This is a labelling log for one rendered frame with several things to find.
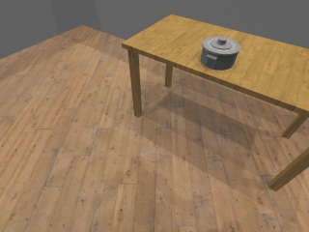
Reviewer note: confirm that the table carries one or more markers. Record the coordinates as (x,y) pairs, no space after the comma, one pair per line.
(265,69)

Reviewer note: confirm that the lid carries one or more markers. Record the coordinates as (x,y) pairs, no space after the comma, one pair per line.
(211,45)

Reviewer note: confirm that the pot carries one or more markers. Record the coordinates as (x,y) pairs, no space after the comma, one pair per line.
(217,62)

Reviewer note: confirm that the knob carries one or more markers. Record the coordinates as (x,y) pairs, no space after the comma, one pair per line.
(222,40)

